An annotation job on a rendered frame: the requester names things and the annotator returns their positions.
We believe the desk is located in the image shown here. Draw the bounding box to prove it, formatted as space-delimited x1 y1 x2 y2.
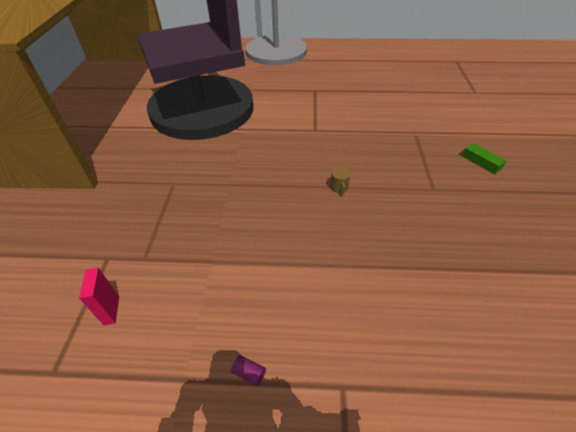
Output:
0 0 162 189

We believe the coat stand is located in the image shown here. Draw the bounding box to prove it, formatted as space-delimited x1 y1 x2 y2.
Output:
246 0 307 66

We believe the office chair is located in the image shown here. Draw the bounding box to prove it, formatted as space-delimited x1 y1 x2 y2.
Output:
138 0 253 140

